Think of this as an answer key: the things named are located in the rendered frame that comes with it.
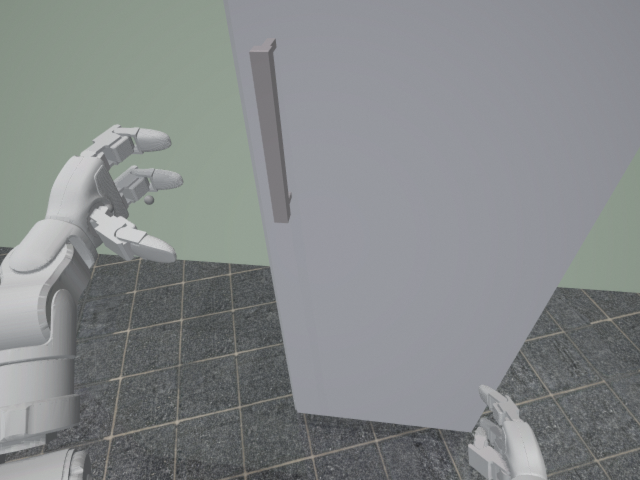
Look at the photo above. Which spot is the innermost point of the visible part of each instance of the robot left hand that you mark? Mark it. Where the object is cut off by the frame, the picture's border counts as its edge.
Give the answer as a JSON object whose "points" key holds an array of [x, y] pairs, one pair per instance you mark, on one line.
{"points": [[84, 186]]}

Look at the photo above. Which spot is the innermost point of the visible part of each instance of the robot left upper arm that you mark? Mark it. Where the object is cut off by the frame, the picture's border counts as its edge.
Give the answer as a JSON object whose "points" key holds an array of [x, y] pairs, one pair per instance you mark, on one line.
{"points": [[67, 464]]}

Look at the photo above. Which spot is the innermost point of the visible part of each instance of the fridge door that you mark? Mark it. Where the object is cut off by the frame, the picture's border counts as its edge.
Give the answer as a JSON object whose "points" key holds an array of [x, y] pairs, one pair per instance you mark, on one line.
{"points": [[447, 160]]}

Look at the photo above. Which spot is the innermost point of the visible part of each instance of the handle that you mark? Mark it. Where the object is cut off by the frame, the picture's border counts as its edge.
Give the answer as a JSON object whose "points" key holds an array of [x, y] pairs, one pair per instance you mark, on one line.
{"points": [[264, 78]]}

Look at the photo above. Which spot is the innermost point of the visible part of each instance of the robot right hand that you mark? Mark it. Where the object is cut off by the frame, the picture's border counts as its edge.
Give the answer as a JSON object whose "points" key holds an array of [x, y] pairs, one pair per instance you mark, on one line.
{"points": [[516, 451]]}

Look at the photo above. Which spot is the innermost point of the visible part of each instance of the robot left forearm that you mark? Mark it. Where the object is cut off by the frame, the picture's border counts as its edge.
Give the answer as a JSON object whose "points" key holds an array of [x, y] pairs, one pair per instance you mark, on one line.
{"points": [[42, 280]]}

